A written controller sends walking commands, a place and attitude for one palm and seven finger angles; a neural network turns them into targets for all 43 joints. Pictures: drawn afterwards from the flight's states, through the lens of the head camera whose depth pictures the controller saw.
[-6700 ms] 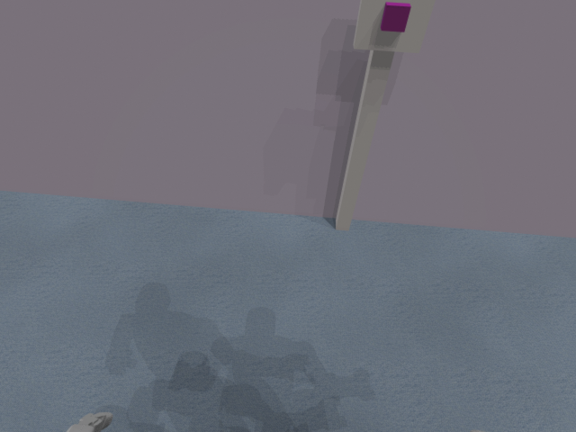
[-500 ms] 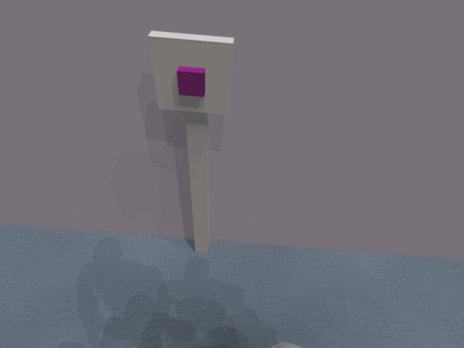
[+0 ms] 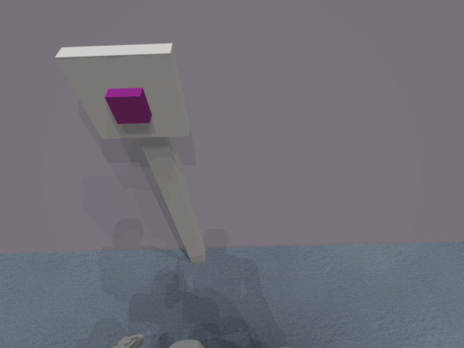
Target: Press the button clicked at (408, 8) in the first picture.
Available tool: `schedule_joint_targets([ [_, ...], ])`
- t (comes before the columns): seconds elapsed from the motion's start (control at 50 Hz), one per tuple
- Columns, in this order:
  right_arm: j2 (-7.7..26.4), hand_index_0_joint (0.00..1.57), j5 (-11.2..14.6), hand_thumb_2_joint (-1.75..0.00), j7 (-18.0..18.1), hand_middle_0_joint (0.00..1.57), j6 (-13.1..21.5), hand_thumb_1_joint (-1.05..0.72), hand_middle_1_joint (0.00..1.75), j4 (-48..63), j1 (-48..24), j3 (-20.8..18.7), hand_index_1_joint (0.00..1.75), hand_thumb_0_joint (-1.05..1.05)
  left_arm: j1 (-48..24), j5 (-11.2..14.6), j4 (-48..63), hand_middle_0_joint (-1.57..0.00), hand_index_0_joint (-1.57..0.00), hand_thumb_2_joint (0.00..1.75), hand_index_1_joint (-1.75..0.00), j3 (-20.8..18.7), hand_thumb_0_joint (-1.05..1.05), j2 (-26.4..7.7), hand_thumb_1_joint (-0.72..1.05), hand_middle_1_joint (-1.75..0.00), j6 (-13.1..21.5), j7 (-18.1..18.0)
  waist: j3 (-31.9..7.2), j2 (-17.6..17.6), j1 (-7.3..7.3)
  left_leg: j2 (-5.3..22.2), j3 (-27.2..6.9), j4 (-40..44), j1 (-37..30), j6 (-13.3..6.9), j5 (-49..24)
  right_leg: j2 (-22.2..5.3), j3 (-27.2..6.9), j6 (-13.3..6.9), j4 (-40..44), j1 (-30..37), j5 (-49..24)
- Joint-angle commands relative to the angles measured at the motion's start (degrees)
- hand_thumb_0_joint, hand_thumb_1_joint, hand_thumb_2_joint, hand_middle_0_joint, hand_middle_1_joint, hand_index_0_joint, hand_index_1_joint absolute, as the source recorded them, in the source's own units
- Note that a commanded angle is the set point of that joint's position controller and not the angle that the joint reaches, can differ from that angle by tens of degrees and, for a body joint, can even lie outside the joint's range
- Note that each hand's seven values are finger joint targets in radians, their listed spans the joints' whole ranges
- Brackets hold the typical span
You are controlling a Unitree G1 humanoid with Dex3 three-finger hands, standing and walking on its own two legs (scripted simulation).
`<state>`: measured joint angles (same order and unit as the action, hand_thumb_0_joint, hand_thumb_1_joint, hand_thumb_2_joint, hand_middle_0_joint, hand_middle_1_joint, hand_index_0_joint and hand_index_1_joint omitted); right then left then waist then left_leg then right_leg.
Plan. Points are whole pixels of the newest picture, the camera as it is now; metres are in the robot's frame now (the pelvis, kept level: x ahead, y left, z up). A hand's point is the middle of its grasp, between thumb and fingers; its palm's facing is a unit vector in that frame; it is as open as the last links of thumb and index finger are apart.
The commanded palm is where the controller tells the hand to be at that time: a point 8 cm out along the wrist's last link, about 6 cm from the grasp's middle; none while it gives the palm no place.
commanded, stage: come to a stop and stand still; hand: left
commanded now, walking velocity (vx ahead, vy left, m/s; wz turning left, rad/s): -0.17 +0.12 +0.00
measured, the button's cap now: (130, 105) +0.48 +0.20 +0.15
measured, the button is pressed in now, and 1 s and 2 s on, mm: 0 0 0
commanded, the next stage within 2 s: look again from close up in 1.08 s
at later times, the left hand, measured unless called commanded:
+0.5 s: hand out of the picture -0.02 +0.26 -0.17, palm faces +0.03 -0.98 -0.19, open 7.4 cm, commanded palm none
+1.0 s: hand out of the picture -0.04 +0.17 -0.17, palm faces -0.01 -0.98 -0.19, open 7.3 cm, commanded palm none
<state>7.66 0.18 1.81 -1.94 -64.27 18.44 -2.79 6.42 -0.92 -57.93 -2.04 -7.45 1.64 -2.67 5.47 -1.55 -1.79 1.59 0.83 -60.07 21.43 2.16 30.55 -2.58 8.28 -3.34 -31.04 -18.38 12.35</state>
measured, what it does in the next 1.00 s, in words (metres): steps on the spot: left foot, then right foot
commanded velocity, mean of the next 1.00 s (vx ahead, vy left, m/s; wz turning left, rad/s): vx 0.00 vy -0.05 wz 0.00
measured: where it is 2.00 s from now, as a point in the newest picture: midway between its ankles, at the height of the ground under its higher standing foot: outside the picture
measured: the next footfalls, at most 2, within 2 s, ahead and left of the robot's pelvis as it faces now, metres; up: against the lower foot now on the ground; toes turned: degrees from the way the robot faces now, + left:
left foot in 0.26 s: +0.04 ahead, +0.12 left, +0.00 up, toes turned +4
right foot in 0.64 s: -0.04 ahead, -0.09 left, +0.00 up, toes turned -5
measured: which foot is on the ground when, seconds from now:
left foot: up 0.00-0.24, down 0.26-1.00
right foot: down 0.00-0.26, up 0.28-0.62, down 0.64-1.00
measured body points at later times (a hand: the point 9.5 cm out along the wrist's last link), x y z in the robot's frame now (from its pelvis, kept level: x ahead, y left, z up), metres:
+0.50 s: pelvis -0.02 +0.06 +0.01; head -0.01 +0.09 +0.46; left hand -0.02 +0.31 -0.16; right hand +0.04 -0.17 -0.13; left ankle +0.00 +0.17 -0.73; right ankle -0.06 -0.08 -0.68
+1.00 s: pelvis -0.04 +0.00 +0.01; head -0.04 -0.01 +0.46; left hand -0.04 +0.22 -0.15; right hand -0.10 -0.20 -0.16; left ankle +0.00 +0.17 -0.73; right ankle -0.08 -0.08 -0.73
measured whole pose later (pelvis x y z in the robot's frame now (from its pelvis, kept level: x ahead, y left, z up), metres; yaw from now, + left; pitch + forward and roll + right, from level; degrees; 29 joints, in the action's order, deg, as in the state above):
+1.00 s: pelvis -0.04 +0.00 +0.01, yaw -2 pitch -2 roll +0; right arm 7.0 -0.6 1.2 -0.9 -68.3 19.5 -0.8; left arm 16.8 -0.3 -65.7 -0.2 -6.6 0.4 -2.2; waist 1.2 -1.7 -1.4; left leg 5.1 1.8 -24.0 11.9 3.8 9.9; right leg 1.2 3.8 -2.4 -24.9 -6.2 16.9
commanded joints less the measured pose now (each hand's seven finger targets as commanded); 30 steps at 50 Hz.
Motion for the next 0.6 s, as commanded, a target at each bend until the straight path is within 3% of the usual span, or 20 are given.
schedule_joint_targets([
  [0.0, 3.4, 0.2, -0.9, -0.9, -0.5, 0.2, -1.5, -0.9, 0.3, 3.6, 4.1, -1.4, 0.3, 0.0, 4.6, -0.4, 2.6, -0.2, -0.2, 0.9, -0.3, -2.6, 0.0, -11.0, 0.9, -0.3, -1.1, -0.5, -8.4, 9.3, 1.01, 0.3, -0.9, -3.3, 2.2, 1.3, -5.3, -16.0, -10.0, -7.1, 8.8, 4.8, -41.9],
  [0.06, 4.8, 0.2, -1.0, -0.9, -0.8, 0.2, -1.6, -0.9, 0.3, 6.2, 0.3, -1.6, 0.3, 0.0, 2.8, -0.7, 4.2, -0.2, -0.2, 0.9, -0.3, -2.9, 0.0, -12.1, 0.9, -0.3, -1.9, -0.2, -8.3, 11.7, 1.34, 0.4, -0.5, 1.0, 1.3, 1.7, -5.9, -15.3, -10.4, -7.1, 9.4, 3.5, -33.1],
  [0.14, 5.2, 0.2, -0.7, -0.9, -1.1, 0.2, -0.4, -0.9, 0.3, 8.6, -2.9, -1.3, 0.3, 0.0, 3.0, -1.4, 5.3, -0.2, -0.2, 0.9, -0.3, -3.4, 0.0, -13.3, 0.9, -0.3, -2.4, 0.2, -8.7, 13.9, 1.87, 0.0, 0.9, 11.6, -2.8, 0.7, -5.9, -13.7, -12.4, -6.6, 9.5, 2.6, -19.8],
  [0.16, 5.4, 0.2, -0.7, -0.9, -1.1, 0.2, 0.0, -0.9, 0.3, 8.7, -2.2, -1.2, 0.3, 0.0, 3.0, -1.3, 5.2, -0.2, -0.2, 0.9, -0.3, -3.3, 0.0, -13.5, 0.9, -0.3, -2.5, 0.4, -9.4, 13.6, 1.28, -0.3, 1.6, 16.3, -4.5, 0.5, -7.8, -12.8, -12.5, -6.0, 8.9, 3.1, -16.5],
  [0.2, 5.6, 0.2, -0.7, -0.9, -1.1, 0.2, 0.9, -0.9, 0.3, 7.8, 1.1, -0.8, 0.3, 0.0, 2.9, -0.8, 5.1, -0.2, -0.2, 0.9, -0.3, -3.0, 0.0, -12.7, 0.9, -0.3, -2.9, 0.5, -9.4, 11.4, -0.69, -0.1, 2.5, 30.6, -13.9, 0.0, -17.7, -10.4, -11.6, -2.3, 5.5, -2.1, -4.7],
  [0.22, 8.2, 0.2, -0.9, -0.9, -1.1, 0.2, 1.7, -0.9, 0.3, 7.7, 1.1, -1.1, 0.3, 0.0, 4.8, -0.2, 5.1, -0.2, -0.2, 0.9, -0.3, -2.3, 0.0, -10.0, 0.9, -0.3, -3.3, 0.7, -8.7, 1.6, -0.44, 3.8, -2.5, 38.0, -17.2, -0.8, -17.5, -6.6, -9.6, 0.3, -0.4, -6.3, 3.9],
  [0.24, 12.8, 0.2, -1.5, -0.9, -1.1, 0.2, 2.3, -0.9, 0.3, 9.6, -1.2, -1.6, 0.3, 0.0, 7.3, 0.4, 5.6, -0.2, -0.2, 0.9, -0.3, -1.4, 0.0, -6.6, 0.9, -0.3, -3.6, 0.9, -5.7, -15.1, 0.53, 16.7, -18.5, 46.7, -10.3, -4.6, -16.7, 0.0, -5.4, 4.1, -8.4, -9.3, 15.4],
  [0.26, 14.5, 0.2, -1.8, -0.9, -0.6, 0.2, 1.9, -0.9, 0.3, 11.3, -5.8, -1.6, 0.3, 0.0, 6.6, 0.0, 5.5, -0.2, -0.2, 0.9, -0.3, -1.5, 0.0, -8.1, 0.9, -0.3, -4.0, 0.9, -2.6, -14.2, 0.81, 20.9, -23.6, 51.1, -0.7, -8.4, -11.1, 0.8, -8.5, 4.7, -15.7, -6.4, 17.9],
  [0.28, 14.2, 0.2, -2.1, -0.9, -0.1, 0.2, 2.1, -0.9, 0.3, 11.6, -8.6, -1.4, 0.3, 0.0, 6.9, -0.4, 4.7, -0.2, -0.2, 0.9, -0.3, -2.0, 0.0, -8.8, 0.9, -0.3, -4.3, 1.0, -2.1, -14.6, 1.95, 19.9, -22.8, 52.2, 1.6, -9.2, -6.5, 0.7, -11.1, 4.4, -21.0, -5.6, 16.6],
  [0.32, 11.8, 0.2, -1.9, -0.9, 0.3, 0.2, 2.3, -0.9, 0.3, 11.3, -11.6, -0.3, 0.3, 0.0, 9.6, -0.6, 2.0, -0.2, -0.2, 0.9, -0.3, -2.5, 0.0, -9.5, 0.9, -0.3, -4.1, 2.0, -0.7, -9.0, 3.79, 14.5, -15.0, 50.8, -1.1, -8.0, -7.3, 1.2, -11.9, 4.8, -25.3, -7.1, 10.5],
  [0.34, 11.2, 0.2, -1.7, -0.9, 0.5, 0.2, 2.5, -0.9, 0.3, 11.0, -11.0, -0.2, 0.3, 0.0, 10.9, -0.5, 1.0, -0.2, -0.2, 0.9, -0.3, -2.3, 0.0, -9.4, 0.9, -0.3, -3.8, 2.3, -2.2, -8.4, 3.55, 12.9, -12.1, 49.8, -4.5, -7.6, -11.6, 1.2, -11.4, 5.2, -25.2, -7.5, 8.9],
  [0.38, 10.6, 0.2, -1.2, -0.9, 0.7, 0.2, 2.8, -0.9, 0.3, 9.7, -9.4, -0.2, 0.3, 0.0, 11.7, -0.3, -0.2, -0.2, -0.2, 0.9, -0.3, -1.9, 0.0, -9.1, 0.9, -0.3, -3.5, 2.5, -4.3, -7.3, 2.96, 12.8, -8.9, 48.1, -10.3, -8.3, -20.1, 0.6, -10.3, 5.9, -23.4, -7.6, 8.3],
  [0.46, 11.0, 0.2, -1.3, -0.9, 1.0, 0.2, 2.6, -0.9, 0.3, 6.8, -3.6, -1.0, 0.3, 0.0, 9.9, -0.2, -0.3, -0.2, -0.2, 0.9, -0.3, -1.0, 0.0, -7.1, 0.9, -0.3, -3.4, 2.2, -6.0, -7.3, 0.29, 14.6, -9.6, 45.3, -17.2, -10.3, -32.1, -0.2, -8.3, 6.3, -15.2, -6.1, 12.6],
  [0.5, 11.5, 0.2, -1.4, -0.9, 0.9, 0.2, 2.4, -0.9, 0.3, 5.6, -2.6, -1.2, 0.3, 0.0, 8.7, 0.0, -0.6, -0.2, -0.2, 0.9, -0.3, -0.4, 0.0, -6.0, 0.9, -0.3, -3.2, 2.1, -5.6, -8.4, -0.49, 14.8, -9.8, 44.2, -16.8, -10.6, -35.2, -0.3, -7.4, 6.0, -9.2, -3.0, 14.6],
  [0.54, 11.4, 0.2, -1.3, -0.9, 0.6, 0.2, 2.2, -0.9, 0.3, 4.7, -2.8, -1.3, 0.3, 0.0, 11.3, 0.2, -2.2, -0.2, -0.2, 0.9, -0.3, 0.0, 0.0, -5.2, 0.9, -0.3, -2.9, 1.8, -6.9, -8.4, 0.21, 13.3, -8.9, 43.1, -16.4, -9.8, -34.5, 0.5, -5.9, 5.5, -2.6, 1.1, 11.1],
  [0.58, 10.6, 0.2, -0.8, -0.9, 0.4, 0.2, 2.3, -0.9, 0.3, 3.7, -2.8, -1.0, 0.3, 0.0, 14.4, 0.3, -4.3, -0.2, -0.2, 0.9, -0.3, 0.2, 0.0, -5.5, 0.9, -0.3, -2.2, 1.5, -7.4, -7.0, 1.72, 10.8, -7.2, 40.4, -12.7, -7.4, -31.5, 0.3, -5.4, 5.1, 8.8, 8.4, 1.7],
])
